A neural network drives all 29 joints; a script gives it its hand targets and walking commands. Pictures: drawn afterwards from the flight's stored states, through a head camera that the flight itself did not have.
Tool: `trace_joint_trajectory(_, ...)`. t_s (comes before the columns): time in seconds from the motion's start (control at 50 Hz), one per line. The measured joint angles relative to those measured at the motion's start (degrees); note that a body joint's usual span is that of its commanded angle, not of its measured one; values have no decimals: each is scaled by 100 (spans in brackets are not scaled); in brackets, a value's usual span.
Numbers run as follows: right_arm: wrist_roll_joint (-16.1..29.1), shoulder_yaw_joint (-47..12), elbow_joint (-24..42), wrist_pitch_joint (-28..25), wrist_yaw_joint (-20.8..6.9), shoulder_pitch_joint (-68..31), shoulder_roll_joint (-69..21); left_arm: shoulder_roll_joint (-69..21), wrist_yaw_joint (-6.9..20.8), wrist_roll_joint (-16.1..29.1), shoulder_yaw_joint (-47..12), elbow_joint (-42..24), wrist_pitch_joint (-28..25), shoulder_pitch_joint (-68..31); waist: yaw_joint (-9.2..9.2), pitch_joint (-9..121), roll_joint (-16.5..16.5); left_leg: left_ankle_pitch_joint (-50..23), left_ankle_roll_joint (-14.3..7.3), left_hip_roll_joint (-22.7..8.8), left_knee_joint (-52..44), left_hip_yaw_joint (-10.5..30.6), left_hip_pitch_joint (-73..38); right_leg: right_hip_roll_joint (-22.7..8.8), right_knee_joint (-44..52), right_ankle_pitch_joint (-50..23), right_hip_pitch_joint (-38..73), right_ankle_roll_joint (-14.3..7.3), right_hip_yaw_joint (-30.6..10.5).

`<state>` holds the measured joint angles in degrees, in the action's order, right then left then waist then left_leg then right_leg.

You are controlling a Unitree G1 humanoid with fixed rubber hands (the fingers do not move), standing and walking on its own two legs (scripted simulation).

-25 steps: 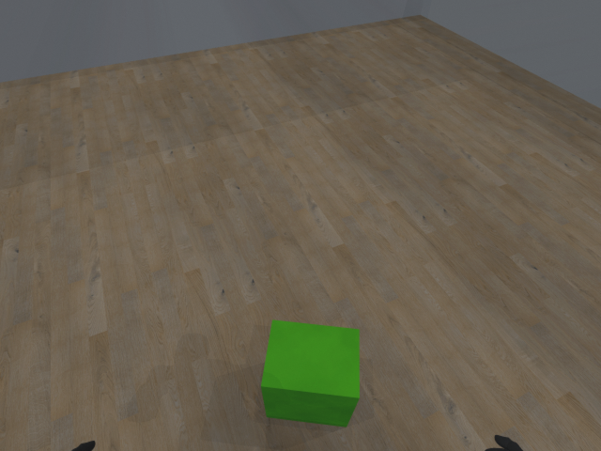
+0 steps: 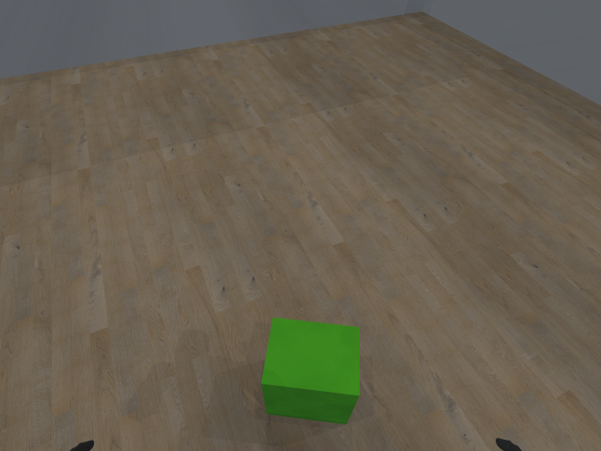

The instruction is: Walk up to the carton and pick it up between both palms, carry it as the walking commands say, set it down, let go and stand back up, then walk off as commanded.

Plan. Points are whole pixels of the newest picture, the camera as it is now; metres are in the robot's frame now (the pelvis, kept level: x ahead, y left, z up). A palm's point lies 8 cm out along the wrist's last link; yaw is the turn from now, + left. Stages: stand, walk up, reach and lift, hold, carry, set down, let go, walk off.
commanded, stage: walk off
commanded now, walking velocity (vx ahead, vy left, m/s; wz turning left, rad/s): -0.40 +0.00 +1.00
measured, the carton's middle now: (310, 372) +0.43 -0.05 -0.64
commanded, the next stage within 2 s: stand in 0.40 s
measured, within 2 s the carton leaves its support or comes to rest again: neither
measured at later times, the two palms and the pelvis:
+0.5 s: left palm out of the picture -0.10 +0.32 -0.15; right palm out of the picture +0.03 -0.23 -0.10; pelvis -0.13 +0.03 -0.01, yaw +19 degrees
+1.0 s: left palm out of the picture -0.26 +0.24 -0.13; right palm out of the picture -0.07 -0.25 -0.15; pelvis -0.20 -0.02 -0.01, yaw +23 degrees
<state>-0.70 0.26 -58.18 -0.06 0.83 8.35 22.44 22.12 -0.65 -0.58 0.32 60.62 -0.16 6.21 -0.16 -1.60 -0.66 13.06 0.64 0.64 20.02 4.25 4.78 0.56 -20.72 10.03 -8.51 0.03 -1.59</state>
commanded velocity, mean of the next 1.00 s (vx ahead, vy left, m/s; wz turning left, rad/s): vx -0.15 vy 0.00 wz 0.38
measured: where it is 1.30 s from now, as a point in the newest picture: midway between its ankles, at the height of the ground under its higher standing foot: outside the picture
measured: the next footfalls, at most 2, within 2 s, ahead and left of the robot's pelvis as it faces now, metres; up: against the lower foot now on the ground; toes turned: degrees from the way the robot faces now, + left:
left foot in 0.32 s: -0.05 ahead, +0.15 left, +0.00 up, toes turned +13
right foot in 0.72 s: -0.15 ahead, -0.12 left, +0.00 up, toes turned +20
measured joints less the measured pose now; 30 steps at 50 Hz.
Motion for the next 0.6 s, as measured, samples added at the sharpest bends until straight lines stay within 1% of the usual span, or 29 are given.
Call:
trace_joint_trajectory(0.08, 47, 4, 86, 158, -43, 11, -59, -75, -103, 47, 34, -61, 164, -47, 86, -134, -33, 172, 12, 53, 606, 171, 477, -36, -402, 138, -317, 6, 178)
trace_joint_trajectory(0.14, 52, 26, 222, 252, -62, 44, -85, -105, -175, 59, 88, -199, 303, -60, 134, -291, -85, 216, 10, 121, 1334, 321, 1019, -80, -773, 251, -605, -12, 383)
trace_joint_trajectory(0.16, 50, 43, 271, 292, -64, 61, -97, -109, -194, 44, 103, -259, 347, -71, 141, -348, -84, 364, -9, 142, 1829, 273, 1274, -119, -899, 285, -694, -22, 458)
trace_joint_trajectory(0.2, 13, 87, 359, 399, -70, 98, -145, -129, -221, 1, 126, -380, 414, -111, 142, -464, -23, 1292, 11, 149, 3013, 18, 1715, -254, -1087, 323, -809, -15, 583)
trace_joint_trajectory(0.22, 1, 109, 407, 450, -83, 120, -174, -148, -237, -23, 128, -437, 445, -138, 153, -515, 15, 1555, 39, 108, 3393, -123, 1820, -335, -1142, 321, -839, 15, 642)
trace_joint_trajectory(0.24, 1, 125, 457, 489, -101, 147, -208, -167, -253, -55, 130, -489, 471, -170, 171, -553, 59, 1651, 67, 36, 3511, -253, 1833, -417, -1188, 312, -868, 63, 701)
trace_joint_trajectory(0.28, 21, 136, 542, 509, -148, 221, -284, -191, -270, -99, 140, -589, 510, -260, 211, -601, 165, 1482, 120, -143, 3100, -442, 1641, -587, -1336, 315, -959, 166, 820)
trace_joint_trajectory(0.3, 31, 138, 578, 492, -176, 277, -311, -196, -269, -96, 148, -644, 528, -305, 227, -604, 220, 1199, 132, -206, 2637, -477, 1464, -683, -1509, 361, -1058, 215, 871)
trace_joint_trajectory(0.32, 19, 140, 629, 462, -197, 362, -298, -211, -251, -84, 154, -719, 545, -332, 243, -561, 216, 599, 89, -253, 2093, -378, 1327, -755, -1786, 464, -1243, 224, 938)
trace_joint_trajectory(0.34, -6, 140, 664, 443, -214, 406, -298, -231, -242, -77, 166, -794, 580, -369, 248, -548, 201, 644, 21, -229, 2053, -303, 1416, -715, -2274, 1077, -1520, 279, 833)
trace_joint_trajectory(0.36, -30, 136, 687, 431, -222, 412, -348, -227, -237, -73, 179, -850, 631, -408, 266, -576, 239, 843, -60, -170, 2166, -240, 1569, -601, -2880, 1724, -1796, 297, 571)
trace_joint_trajectory(0.38, -47, 124, 718, 441, -210, 412, -408, -230, -237, -58, 189, -898, 692, -426, 281, -608, 286, 791, -121, -106, 2233, -171, 1700, -457, -3446, 2066, -2008, 311, 317)
trace_joint_trajectory(0.4, -69, 123, 753, 471, -181, 409, -450, -254, -235, -41, 191, -933, 728, -426, 286, -623, 299, 620, -154, -64, 2146, -96, 1754, -325, -3903, 2107, -2152, 323, 159)
trace_joint_trajectory(0.42, -85, 135, 791, 512, -146, 387, -474, -287, -224, -30, 189, -951, 731, -415, 282, -631, 292, 388, -161, -35, 1950, -21, 1756, -232, -4258, 1950, -2238, 334, 89)
trace_joint_trajectory(0.46, -80, 173, 877, 571, -96, 297, -484, -340, -168, -27, 198, -955, 683, -336, 258, -604, 239, -67, -152, -3, 1481, 124, 1714, -120, -4714, 1553, -2264, 341, 81)
trace_joint_trajectory(0.48, -70, 196, 920, 576, -81, 240, -483, -355, -135, -25, 208, -948, 653, -271, 233, -570, 209, -244, -154, 8, 1265, 184, 1689, -84, -4787, 1409, -2199, 343, 97)
trace_joint_trajectory(0.52, -53, 243, 987, 553, -59, 122, -478, -373, -78, -9, 226, -925, 600, -117, 163, -486, 162, -528, -155, 35, 902, 274, 1636, -50, -4530, 1266, -1907, 359, 130)
trace_joint_trajectory(0.56, -45, 283, 1029, 532, -48, 2, -476, -390, -52, 11, 234, -905, 563, 46, 94, -398, 125, -750, -151, 73, 635, 332, 1596, -34, -3911, 1371, -1487, 387, 145)
trace_joint_trajectory(0.6, -47, 307, 1040, 528, -54, -108, -476, -414, -61, 35, 240, -887, 534, 209, 48, -313, 72, -932, -138, 106, 447, 378, 1585, -1, -3186, 1659, -1042, 388, 161)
